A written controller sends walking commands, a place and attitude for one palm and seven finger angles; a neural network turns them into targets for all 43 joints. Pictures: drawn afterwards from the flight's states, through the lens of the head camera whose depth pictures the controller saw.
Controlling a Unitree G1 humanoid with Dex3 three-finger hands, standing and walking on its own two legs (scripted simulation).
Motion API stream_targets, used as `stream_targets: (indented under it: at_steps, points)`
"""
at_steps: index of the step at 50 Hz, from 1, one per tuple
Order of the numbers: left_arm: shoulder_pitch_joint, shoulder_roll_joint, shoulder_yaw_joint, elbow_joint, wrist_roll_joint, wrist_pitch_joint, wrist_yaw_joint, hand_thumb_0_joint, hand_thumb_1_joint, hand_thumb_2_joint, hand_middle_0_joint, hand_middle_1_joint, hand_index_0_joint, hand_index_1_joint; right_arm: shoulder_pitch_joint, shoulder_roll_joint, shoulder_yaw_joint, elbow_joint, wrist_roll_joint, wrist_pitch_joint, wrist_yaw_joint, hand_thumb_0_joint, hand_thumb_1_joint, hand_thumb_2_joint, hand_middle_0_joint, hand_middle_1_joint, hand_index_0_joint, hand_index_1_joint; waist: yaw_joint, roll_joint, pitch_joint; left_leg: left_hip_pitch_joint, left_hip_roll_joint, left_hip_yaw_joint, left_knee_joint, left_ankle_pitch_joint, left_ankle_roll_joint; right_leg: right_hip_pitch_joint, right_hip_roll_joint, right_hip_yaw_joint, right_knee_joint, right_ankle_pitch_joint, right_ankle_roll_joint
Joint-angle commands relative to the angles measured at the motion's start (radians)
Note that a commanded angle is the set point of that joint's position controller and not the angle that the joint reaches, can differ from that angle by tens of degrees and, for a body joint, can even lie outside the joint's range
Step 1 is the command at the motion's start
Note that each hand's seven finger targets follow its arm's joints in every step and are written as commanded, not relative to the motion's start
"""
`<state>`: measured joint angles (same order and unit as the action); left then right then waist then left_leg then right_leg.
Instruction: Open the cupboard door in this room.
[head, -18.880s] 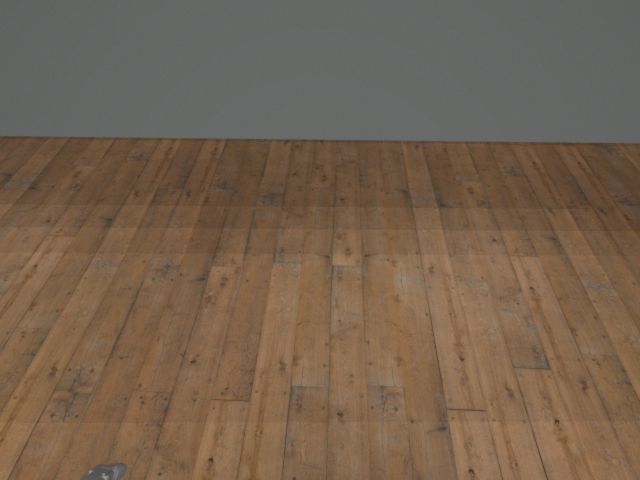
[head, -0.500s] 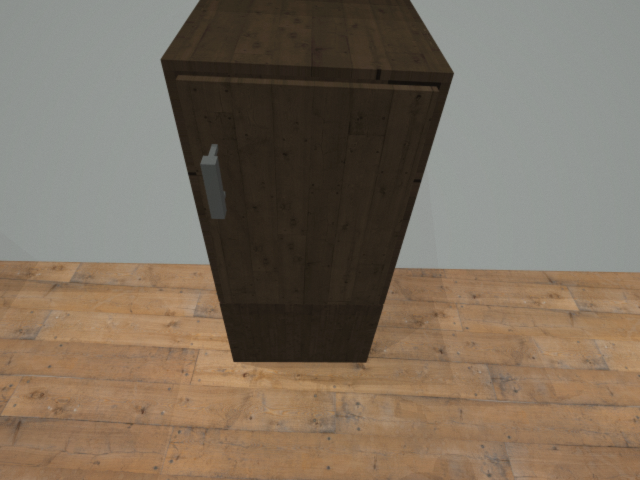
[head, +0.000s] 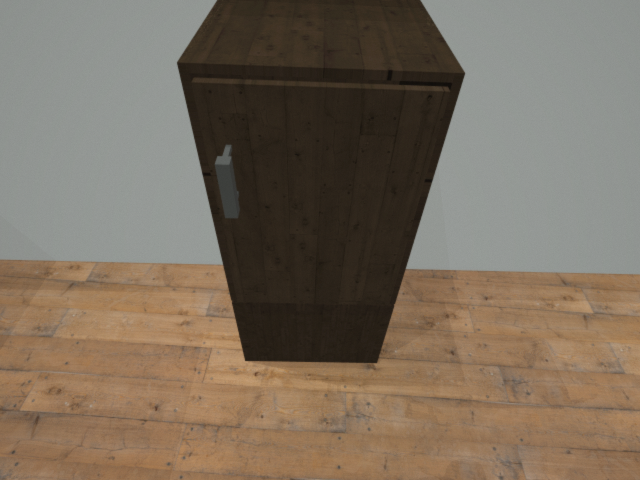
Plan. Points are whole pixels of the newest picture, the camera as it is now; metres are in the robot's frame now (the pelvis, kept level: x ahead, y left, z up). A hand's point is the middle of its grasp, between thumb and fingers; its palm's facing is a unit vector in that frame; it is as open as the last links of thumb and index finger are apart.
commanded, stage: shuffle to correct the standing spot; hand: left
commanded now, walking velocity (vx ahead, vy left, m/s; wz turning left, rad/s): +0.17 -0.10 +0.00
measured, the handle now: (230, 181) +0.59 +0.20 +0.04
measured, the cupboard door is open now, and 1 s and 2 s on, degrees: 0 0 0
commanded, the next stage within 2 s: come to a stop and stand still in 0.04 s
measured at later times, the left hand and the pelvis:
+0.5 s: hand out of the picture +0.05 +0.14 -0.17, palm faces +0.05 -0.98 -0.19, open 7.3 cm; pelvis +0.05 -0.02 +0.00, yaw +0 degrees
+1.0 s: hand out of the picture +0.05 +0.22 -0.16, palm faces +0.01 -0.97 -0.26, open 7.4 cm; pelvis +0.01 +0.03 +0.00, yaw -1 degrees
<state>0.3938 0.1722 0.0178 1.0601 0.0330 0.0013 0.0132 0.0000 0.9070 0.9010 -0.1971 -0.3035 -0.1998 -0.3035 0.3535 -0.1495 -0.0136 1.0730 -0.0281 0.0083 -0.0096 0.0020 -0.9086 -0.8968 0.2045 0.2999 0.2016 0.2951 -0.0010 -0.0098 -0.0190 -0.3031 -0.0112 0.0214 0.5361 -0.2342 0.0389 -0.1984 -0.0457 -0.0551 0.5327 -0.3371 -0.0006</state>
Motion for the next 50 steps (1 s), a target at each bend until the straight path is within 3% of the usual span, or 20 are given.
stream_targets:
  at_steps: [1,4,6,8,9,11,14,16,17,20,22,30,33,34,35,36,38,41,43,50]
  points:
    - [0.132,0.092,0.02,0.0,-0.008,-0.025,0.012,0.0,0.9,0.9,-0.2,-0.3,-0.2,-0.3,-0.02,-0.072,-0.015,-0.075,0.006,-0.027,-0.005,0.0,-0.9,-0.9,0.2,0.3,0.2,0.3,0.027,-0.143,0.14,-0.196,0.022,-0.017,0.032,-0.208,0.018,0.011,-0.129,0.198,-0.228,-0.256,-0.101]
    - [0.127,0.097,0.026,0.004,-0.008,-0.036,0.021,0.0,0.9,0.9,-0.2,-0.3,-0.2,-0.3,-0.027,-0.039,-0.01,-0.081,0.005,-0.038,0.002,0.0,-0.9,-0.9,0.2,0.3,0.2,0.3,0.002,-0.145,0.16,-0.145,0.029,0.058,0.133,-0.131,0.011,-0.055,-0.199,0.229,-0.246,-0.139,-0.14]
    - [0.094,0.073,0.02,0.002,-0.009,-0.032,0.016,0.0,0.9,0.9,-0.2,-0.3,-0.2,-0.3,0.057,-0.044,-0.011,-0.042,0.007,-0.048,0.003,0.0,-0.9,-0.9,0.2,0.3,0.2,0.3,-0.036,-0.04,0.146,0.028,0.053,0.039,0.001,-0.07,0.019,-0.146,-0.102,0.08,-0.11,-0.084,-0.099]
    - [0.068,0.023,0.01,-0.016,-0.004,-0.026,0.008,0.0,0.9,0.9,-0.2,-0.3,-0.2,-0.3,0.171,-0.134,-0.029,0.009,0.004,-0.052,-0.01,0.0,-0.9,-0.9,0.2,0.3,0.2,0.3,-0.061,0.231,0.148,0.144,0.248,-0.269,-0.199,-0.099,0.099,-0.299,0.027,-0.062,0.163,-0.123,-0.032]
    - [0.025,0.008,0.004,-0.038,0.0,-0.03,0.009,0.0,0.9,0.9,-0.2,-0.3,-0.2,-0.3,0.2,-0.152,-0.033,0.017,0.001,-0.053,-0.024,0.0,-0.9,-0.9,0.2,0.3,0.2,0.3,-0.068,0.274,0.16,0.191,0.324,-0.39,-0.264,0.014,0.164,-0.388,0.042,-0.057,0.284,-0.2,-0.026]
    - [-0.007,-0.005,0.003,-0.044,-0.006,-0.031,0.009,0.0,0.9,0.9,-0.2,-0.3,-0.2,-0.3,0.136,-0.122,-0.02,0.002,0.003,-0.055,-0.033,0.0,-0.9,-0.9,0.2,0.3,0.2,0.3,-0.036,0.177,0.161,0.138,0.344,-0.327,-0.221,0.331,0.208,-0.355,-0.012,0.007,0.329,-0.221,-0.029]
    - [0.132,-0.039,0.001,0.023,-0.019,-0.04,0.011,0.0,0.9,0.9,-0.2,-0.3,-0.2,-0.3,0.0,-0.096,-0.003,-0.019,0.017,-0.057,-0.039,0.0,-0.9,-0.9,0.2,0.3,0.2,0.3,0.053,0.077,0.022,0.034,0.196,-0.086,-0.061,0.407,0.09,0.023,-0.006,0.002,-0.078,0.132,0.001]
    - [0.114,0.042,0.001,0.027,-0.021,-0.051,0.022,0.0,0.9,0.9,-0.2,-0.3,-0.2,-0.3,0.008,-0.034,0.009,-0.027,0.029,-0.051,-0.031,0.0,-0.9,-0.9,0.2,0.3,0.2,0.3,0.018,-0.11,0.021,-0.043,0.085,0.003,-0.056,0.044,-0.016,0.095,-0.155,0.153,-0.138,0.485,-0.043]
    - [0.08,0.062,0.003,0.017,-0.022,-0.047,0.022,0.0,0.9,0.9,-0.2,-0.3,-0.2,-0.3,0.016,-0.027,0.007,-0.019,0.028,-0.043,-0.027,0.0,-0.9,-0.9,0.2,0.3,0.2,0.3,0.004,-0.064,0.055,-0.018,0.061,0.014,-0.068,-0.041,-0.031,0.028,-0.19,0.164,-0.133,0.482,-0.07]
    - [0.035,0.068,0.007,0.004,-0.02,-0.041,0.03,0.0,0.9,0.9,-0.2,-0.3,-0.2,-0.3,0.025,-0.014,0.001,0.001,0.023,-0.023,-0.027,0.0,-0.9,-0.9,0.2,0.3,0.2,0.3,-0.001,-0.146,0.067,0.022,0.064,0.029,-0.038,0.004,-0.04,0.012,-0.18,0.138,-0.129,0.594,-0.072]
    - [0.025,0.071,0.009,-0.001,-0.02,-0.034,0.036,0.0,0.9,0.9,-0.2,-0.3,-0.2,-0.3,0.027,-0.019,-0.002,0.009,0.025,-0.023,-0.028,0.0,-0.9,-0.9,0.2,0.3,0.2,0.3,0.004,-0.083,0.048,0.033,0.076,0.02,-0.058,0.097,-0.039,0.046,-0.162,0.115,-0.081,0.69,-0.066]
    - [-0.048,0.114,0.033,-0.067,-0.014,-0.003,0.035,0.0,0.9,0.9,-0.2,-0.3,-0.2,-0.3,-0.017,-0.056,-0.019,-0.044,0.017,0.003,-0.023,0.0,-0.9,-0.9,0.2,0.3,0.2,0.3,0.008,-0.074,0.047,0.05,0.072,0.017,-0.012,0.098,-0.04,-0.04,-0.178,0.145,-0.116,0.366,-0.091]
    - [-0.086,0.099,0.031,-0.092,-0.014,0.005,0.03,0.0,0.9,0.9,-0.2,-0.3,-0.2,-0.3,-0.017,-0.07,-0.018,-0.055,0.012,-0.001,-0.018,0.0,-0.9,-0.9,0.2,0.3,0.2,0.3,0.005,0.0,0.067,0.053,0.103,-0.034,-0.084,0.103,-0.017,-0.091,-0.115,0.1,-0.101,0.174,-0.06]
    - [0.005,0.115,0.015,-0.039,-0.017,-0.017,0.064,0.0,0.9,0.9,-0.2,-0.3,-0.2,-0.3,-0.144,-0.121,-0.021,-0.123,0.021,-0.016,-0.012,0.0,-0.9,-0.9,0.2,0.3,0.2,0.3,0.041,0.084,0.097,0.023,0.107,0.009,0.081,0.077,-0.05,-0.067,-0.152,0.175,-0.103,0.516,-0.054]
    - [-0.056,0.185,0.021,-0.092,-0.014,-0.03,0.055,0.0,0.9,0.9,-0.2,-0.3,-0.2,-0.3,-0.07,-0.06,-0.019,-0.147,0.022,-0.006,-0.004,0.0,-0.9,-0.9,0.2,0.3,0.2,0.3,-0.016,0.04,-0.008,0.025,0.055,0.016,0.067,-0.124,-0.048,-0.057,-0.22,0.23,-0.141,0.276,-0.101]
    - [-0.113,0.19,0.026,-0.115,-0.01,-0.034,0.046,0.0,0.9,0.9,-0.2,-0.3,-0.2,-0.3,-0.047,-0.063,-0.014,-0.147,0.013,0.0,0.004,0.0,-0.9,-0.9,0.2,0.3,0.2,0.3,-0.022,0.008,-0.013,0.057,0.058,0.023,0.045,-0.134,-0.044,-0.09,-0.21,0.197,-0.15,0.091,-0.114]
    - [-0.152,0.148,0.018,-0.131,-0.01,-0.017,0.036,0.0,0.9,0.9,-0.2,-0.3,-0.2,-0.3,-0.015,-0.095,-0.018,-0.157,0.007,-0.012,0.007,0.0,-0.9,-0.9,0.2,0.3,0.2,0.3,-0.035,0.068,0.069,0.054,0.089,-0.049,-0.067,-0.072,-0.016,-0.189,-0.107,0.105,-0.092,-0.122,-0.075]
    - [-0.107,0.108,0.007,-0.124,-0.006,-0.002,0.024,0.0,0.9,0.9,-0.2,-0.3,-0.2,-0.3,-0.06,-0.146,-0.02,-0.192,0.004,-0.024,0.0,0.0,-0.9,-0.9,0.2,0.3,0.2,0.3,0.008,0.159,0.109,-0.104,0.166,-0.183,-0.251,-0.206,0.036,-0.071,-0.011,0.012,-0.001,-0.036,-0.032]
    - [-0.088,0.096,0.001,-0.109,-0.008,-0.004,0.019,0.0,0.9,0.9,-0.2,-0.3,-0.2,-0.3,-0.078,-0.152,-0.019,-0.196,0.005,-0.026,-0.003,0.0,-0.9,-0.9,0.2,0.3,0.2,0.3,0.019,0.05,0.105,-0.107,0.155,-0.17,-0.261,-0.246,0.035,-0.042,-0.017,0.029,-0.026,0.005,-0.032]
    - [-0.071,0.102,-0.004,-0.092,-0.008,-0.005,0.014,0.0,0.9,0.9,-0.2,-0.3,-0.2,-0.3,-0.066,-0.172,-0.015,-0.162,0.004,-0.026,-0.002,0.0,-0.9,-0.9,0.2,0.3,0.2,0.3,0.012,0.023,0.115,-0.079,0.143,-0.157,-0.308,-0.304,0.026,-0.062,-0.028,0.053,-0.067,0.002,-0.027]
